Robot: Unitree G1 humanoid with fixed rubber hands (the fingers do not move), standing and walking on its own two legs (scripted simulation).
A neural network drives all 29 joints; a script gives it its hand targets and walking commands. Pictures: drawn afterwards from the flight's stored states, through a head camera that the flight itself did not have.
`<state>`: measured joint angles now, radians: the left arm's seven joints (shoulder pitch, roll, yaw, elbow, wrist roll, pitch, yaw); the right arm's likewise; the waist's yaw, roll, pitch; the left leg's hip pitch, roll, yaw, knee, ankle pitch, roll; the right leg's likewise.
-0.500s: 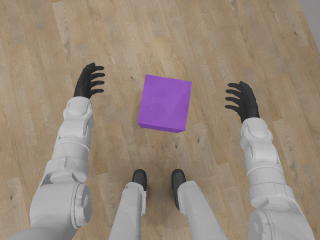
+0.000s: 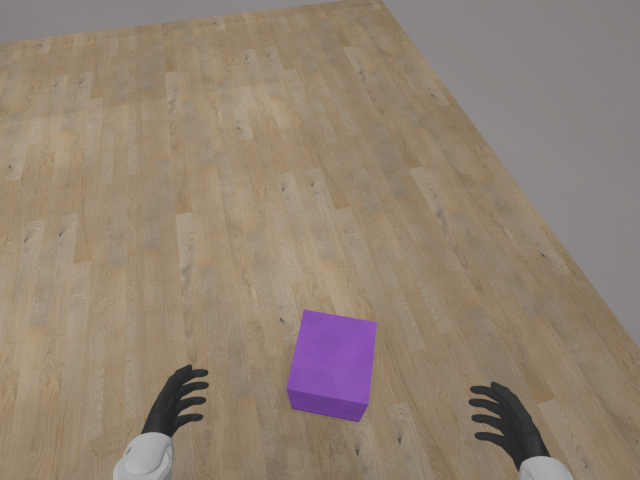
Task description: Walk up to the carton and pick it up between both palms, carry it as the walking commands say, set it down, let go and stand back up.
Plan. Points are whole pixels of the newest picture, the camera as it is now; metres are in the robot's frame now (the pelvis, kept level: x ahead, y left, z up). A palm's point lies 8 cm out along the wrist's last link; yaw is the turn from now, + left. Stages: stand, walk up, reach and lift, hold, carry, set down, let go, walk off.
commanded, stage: let go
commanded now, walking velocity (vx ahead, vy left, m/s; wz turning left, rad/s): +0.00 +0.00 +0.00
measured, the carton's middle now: (332, 367) +0.44 -0.02 -0.64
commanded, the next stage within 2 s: stand in 0.54 s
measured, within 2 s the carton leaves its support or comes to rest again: neither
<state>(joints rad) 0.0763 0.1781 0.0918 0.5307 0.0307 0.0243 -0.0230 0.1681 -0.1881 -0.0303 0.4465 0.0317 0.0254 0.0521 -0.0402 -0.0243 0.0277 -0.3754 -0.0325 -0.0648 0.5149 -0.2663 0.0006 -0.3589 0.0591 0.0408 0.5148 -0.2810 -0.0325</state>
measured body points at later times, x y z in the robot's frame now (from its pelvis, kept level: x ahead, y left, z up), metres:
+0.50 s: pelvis +0.00 +0.01 +0.00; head +0.00 +0.01 +0.45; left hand +0.17 +0.25 -0.07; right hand +0.18 -0.22 -0.07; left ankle -0.01 +0.12 -0.74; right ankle -0.02 -0.10 -0.74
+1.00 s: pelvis +0.02 +0.01 +0.00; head +0.02 +0.00 +0.45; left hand +0.15 +0.31 -0.09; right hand +0.16 -0.28 -0.10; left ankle -0.01 +0.12 -0.73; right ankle -0.02 -0.10 -0.73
